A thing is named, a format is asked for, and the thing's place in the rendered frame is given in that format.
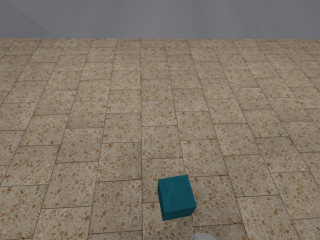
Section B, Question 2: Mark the carton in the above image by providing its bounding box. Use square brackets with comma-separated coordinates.
[157, 174, 197, 221]

